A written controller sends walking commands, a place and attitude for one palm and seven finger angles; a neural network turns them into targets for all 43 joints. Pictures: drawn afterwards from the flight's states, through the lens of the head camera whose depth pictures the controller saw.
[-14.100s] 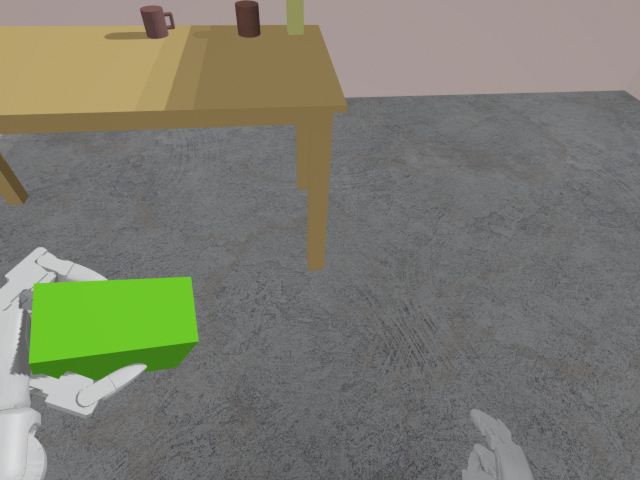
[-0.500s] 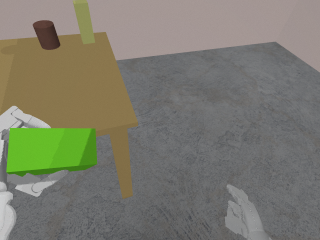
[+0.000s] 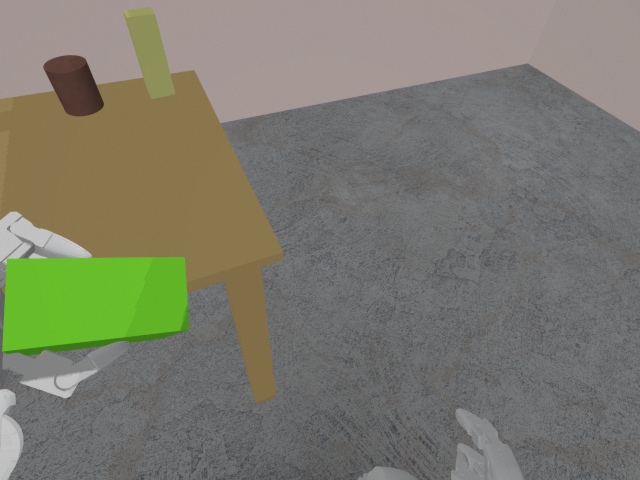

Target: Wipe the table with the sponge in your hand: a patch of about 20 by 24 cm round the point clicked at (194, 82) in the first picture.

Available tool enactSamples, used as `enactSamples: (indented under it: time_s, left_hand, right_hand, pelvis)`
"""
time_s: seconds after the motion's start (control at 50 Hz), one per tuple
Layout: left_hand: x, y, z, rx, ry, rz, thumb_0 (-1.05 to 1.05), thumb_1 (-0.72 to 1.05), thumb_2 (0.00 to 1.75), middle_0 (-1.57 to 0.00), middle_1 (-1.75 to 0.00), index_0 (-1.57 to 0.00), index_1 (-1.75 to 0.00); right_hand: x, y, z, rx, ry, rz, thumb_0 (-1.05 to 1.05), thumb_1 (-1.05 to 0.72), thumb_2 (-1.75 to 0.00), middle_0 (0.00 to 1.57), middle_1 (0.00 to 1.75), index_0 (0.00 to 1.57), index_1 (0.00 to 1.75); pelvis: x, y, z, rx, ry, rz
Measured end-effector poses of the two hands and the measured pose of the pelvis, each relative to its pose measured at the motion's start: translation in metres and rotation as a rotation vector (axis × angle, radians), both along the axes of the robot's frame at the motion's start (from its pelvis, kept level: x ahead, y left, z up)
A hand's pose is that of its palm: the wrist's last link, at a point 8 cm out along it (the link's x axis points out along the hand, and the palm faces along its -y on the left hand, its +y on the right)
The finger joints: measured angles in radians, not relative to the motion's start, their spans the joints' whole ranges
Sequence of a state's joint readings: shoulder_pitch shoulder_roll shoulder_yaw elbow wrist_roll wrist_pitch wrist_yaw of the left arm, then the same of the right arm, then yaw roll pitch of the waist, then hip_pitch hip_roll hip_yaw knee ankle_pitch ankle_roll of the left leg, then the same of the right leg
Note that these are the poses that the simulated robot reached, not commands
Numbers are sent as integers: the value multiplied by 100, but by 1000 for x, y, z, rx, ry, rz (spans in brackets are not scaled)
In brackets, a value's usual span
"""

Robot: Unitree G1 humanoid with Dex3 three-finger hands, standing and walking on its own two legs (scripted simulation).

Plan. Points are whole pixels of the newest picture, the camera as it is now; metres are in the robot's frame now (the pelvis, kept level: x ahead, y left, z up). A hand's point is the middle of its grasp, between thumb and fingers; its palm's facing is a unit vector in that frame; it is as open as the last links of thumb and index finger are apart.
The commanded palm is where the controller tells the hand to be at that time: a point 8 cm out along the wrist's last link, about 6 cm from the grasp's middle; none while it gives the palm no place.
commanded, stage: shuffle to correct the standing spot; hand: left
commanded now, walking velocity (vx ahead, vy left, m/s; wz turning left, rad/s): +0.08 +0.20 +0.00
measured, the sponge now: (125, 304) +0.24 +0.20 +0.16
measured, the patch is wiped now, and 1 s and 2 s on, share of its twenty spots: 0.00 0.00 0.00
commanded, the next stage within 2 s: come to a stop and stand still in 1.56 s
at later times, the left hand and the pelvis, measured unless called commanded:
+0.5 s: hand out of the picture +0.22 +0.32 +0.18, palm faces +0.41 -0.80 -0.44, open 10.6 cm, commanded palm +0.15 +0.36 +0.18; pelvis -0.01 +0.08 -0.02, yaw +0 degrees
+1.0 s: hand out of the picture +0.21 +0.42 +0.18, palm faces +0.43 -0.81 -0.41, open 10.6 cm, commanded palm +0.16 +0.46 +0.18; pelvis +0.00 +0.18 -0.01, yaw +1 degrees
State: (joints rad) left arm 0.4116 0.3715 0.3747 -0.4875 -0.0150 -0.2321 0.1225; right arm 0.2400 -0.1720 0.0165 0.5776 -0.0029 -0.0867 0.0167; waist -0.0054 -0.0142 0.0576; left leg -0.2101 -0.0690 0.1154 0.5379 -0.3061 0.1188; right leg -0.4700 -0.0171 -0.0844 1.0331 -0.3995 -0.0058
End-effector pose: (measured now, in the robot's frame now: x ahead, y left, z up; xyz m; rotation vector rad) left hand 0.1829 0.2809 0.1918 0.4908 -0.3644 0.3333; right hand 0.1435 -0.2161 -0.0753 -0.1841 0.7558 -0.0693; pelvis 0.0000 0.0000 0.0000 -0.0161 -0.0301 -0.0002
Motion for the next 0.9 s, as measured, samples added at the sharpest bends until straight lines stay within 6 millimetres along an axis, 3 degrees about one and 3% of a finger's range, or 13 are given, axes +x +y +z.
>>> enactSamples:
  time_s: [0.1,0.18,0.28,0.36,0.44,0.52,0.64,0.76,0.82,0.9]
  left_hand:
    - [4,-5,9,76,43,-52,-1,-53,100,-66,-138,-68,-137]
    - [-6,7,3,103,46,-25,-1,-53,100,-66,-138,-68,-137]
    - [-20,25,-6,20,53,47,-1,-53,100,-66,-138,-68,-137]
    - [-21,37,-5,-19,35,41,-1,-53,100,-66,-138,-68,-137]
    - [-13,61,1,26,-17,1,-1,-53,100,-66,-138,-68,-137]
    - [-5,88,1,83,-22,20,-1,-53,100,-66,-138,-68,-137]
    - [-15,100,-1,54,15,38,-2,-53,100,-66,-138,-68,-137]
    - [-24,139,0,47,27,53,-1,-53,100,-66,-138,-68,-137]
    - [-21,165,-3,53,-20,60,-1,-53,100,-66,-138,-68,-137]
    - [-11,186,-7,30,-12,83,-2,-53,100,-66,-138,-68,-137]
  right_hand:
    - [0,4,-6,18,-11,-8,1,-90,-90,20,30,20,30]
    - [4,-2,-20,-5,19,4,1,-90,-90,20,30,20,30]
    - [1,-4,-11,-59,59,7,1,-90,-90,20,30,20,30]
    - [1,6,0,-114,36,-1,1,-90,-90,20,30,20,29]
    - [6,27,-3,-128,-36,-40,1,-90,-90,20,30,20,29]
    - [6,61,-10,-47,-67,-61,1,-91,-90,19,30,19,29]
    - [2,106,-28,41,-10,16,1,-90,-90,20,30,20,29]
    - [-2,135,-21,-8,67,38,1,-90,-90,20,30,20,30]
    - [4,146,-23,-43,18,13,1,-90,-90,20,30,20,30]
    - [8,166,-16,-20,-19,-18,1,-90,-90,20,30,20,30]
  pelvis:
    - [3,6,-2,3,17,-8]
    - [-3,11,-12,-8,13,3]
    - [-6,22,-6,23,11,-7]
    - [-5,40,-1,67,5,-3]
    - [-3,71,-12,51,1,5]
    - [-6,83,-17,57,-11,3]
    - [-5,105,-16,31,-9,28]
    - [-2,138,-7,47,3,23]
    - [-2,159,-18,29,-3,27]
    - [-4,172,-15,36,-10,20]
